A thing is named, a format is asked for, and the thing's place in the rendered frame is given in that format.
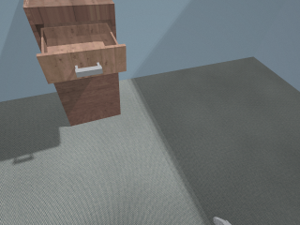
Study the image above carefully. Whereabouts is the handle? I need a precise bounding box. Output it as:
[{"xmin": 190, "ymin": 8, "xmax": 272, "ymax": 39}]
[{"xmin": 75, "ymin": 62, "xmax": 103, "ymax": 78}]

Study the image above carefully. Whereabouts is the cabinet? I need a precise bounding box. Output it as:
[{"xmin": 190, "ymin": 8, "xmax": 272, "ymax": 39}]
[{"xmin": 22, "ymin": 0, "xmax": 121, "ymax": 126}]

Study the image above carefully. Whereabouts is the drawer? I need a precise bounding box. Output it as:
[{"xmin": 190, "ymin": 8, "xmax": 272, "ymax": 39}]
[{"xmin": 37, "ymin": 22, "xmax": 127, "ymax": 84}]

